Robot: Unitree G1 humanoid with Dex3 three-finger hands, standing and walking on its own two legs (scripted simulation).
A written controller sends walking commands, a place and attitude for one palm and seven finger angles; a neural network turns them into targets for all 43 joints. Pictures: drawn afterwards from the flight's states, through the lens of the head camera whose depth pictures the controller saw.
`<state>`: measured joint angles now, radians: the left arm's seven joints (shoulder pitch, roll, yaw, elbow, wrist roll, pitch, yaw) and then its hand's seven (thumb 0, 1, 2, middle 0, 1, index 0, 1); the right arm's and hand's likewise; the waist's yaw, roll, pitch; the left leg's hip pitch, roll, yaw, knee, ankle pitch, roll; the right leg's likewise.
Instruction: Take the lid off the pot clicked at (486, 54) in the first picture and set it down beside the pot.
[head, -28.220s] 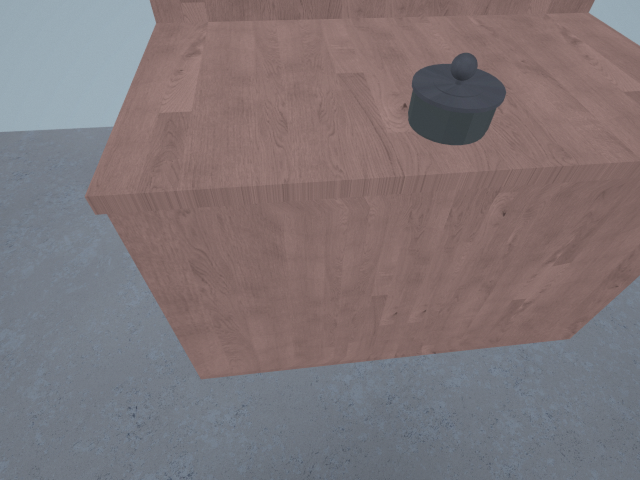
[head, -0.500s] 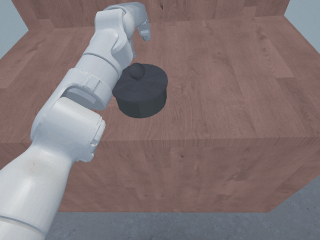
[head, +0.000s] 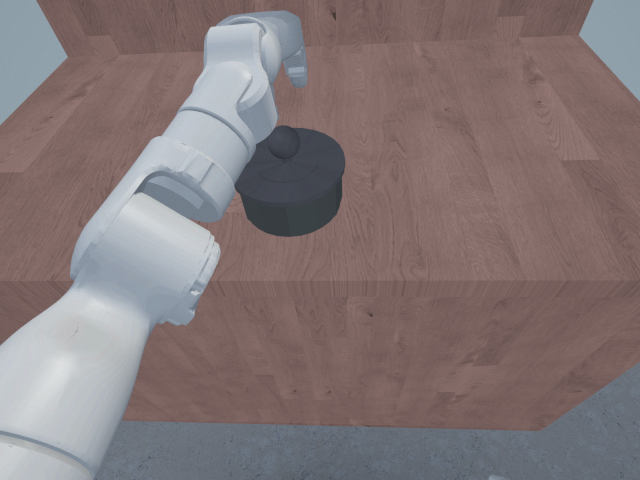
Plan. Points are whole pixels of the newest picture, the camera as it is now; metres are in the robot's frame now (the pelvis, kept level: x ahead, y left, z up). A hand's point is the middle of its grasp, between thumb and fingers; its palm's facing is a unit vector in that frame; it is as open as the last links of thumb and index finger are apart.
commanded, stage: lower the open fingers around the knob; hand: left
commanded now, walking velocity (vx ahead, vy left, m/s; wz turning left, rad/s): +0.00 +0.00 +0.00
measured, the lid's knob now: (283, 142) +0.51 +0.05 +0.16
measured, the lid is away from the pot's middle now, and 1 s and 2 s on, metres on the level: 0.00 0.00 0.01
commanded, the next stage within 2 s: close the fingers and squeeze the knob in 1.14 s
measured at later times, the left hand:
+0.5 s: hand (275, 122) +0.48 +0.05 +0.22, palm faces -0.34 -0.07 -0.94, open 10.2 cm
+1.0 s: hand (279, 147) +0.47 +0.05 +0.18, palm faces -0.39 -0.06 -0.92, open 10.2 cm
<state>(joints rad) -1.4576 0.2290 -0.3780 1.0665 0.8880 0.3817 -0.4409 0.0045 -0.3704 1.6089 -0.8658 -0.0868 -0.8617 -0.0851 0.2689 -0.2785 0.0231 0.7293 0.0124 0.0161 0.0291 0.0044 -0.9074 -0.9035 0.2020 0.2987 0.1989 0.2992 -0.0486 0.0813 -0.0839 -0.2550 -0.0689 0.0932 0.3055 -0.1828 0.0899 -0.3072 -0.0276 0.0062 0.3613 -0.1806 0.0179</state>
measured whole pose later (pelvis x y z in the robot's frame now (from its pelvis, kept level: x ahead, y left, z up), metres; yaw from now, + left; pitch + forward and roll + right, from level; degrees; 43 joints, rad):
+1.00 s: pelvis +0.00 -0.01 +0.00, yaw +0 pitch +8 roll +0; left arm -1.37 0.20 -0.37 1.16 0.86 0.37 -0.44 0.00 -0.37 1.61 -0.85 -0.08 -0.86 -0.08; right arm 0.29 -0.28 0.01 0.76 0.00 0.02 0.01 0.00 -0.91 -0.90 0.20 0.30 0.20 0.30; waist -0.08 0.07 -0.09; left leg -0.30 -0.06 0.09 0.37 -0.21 0.08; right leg -0.35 -0.02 0.01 0.41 -0.20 0.01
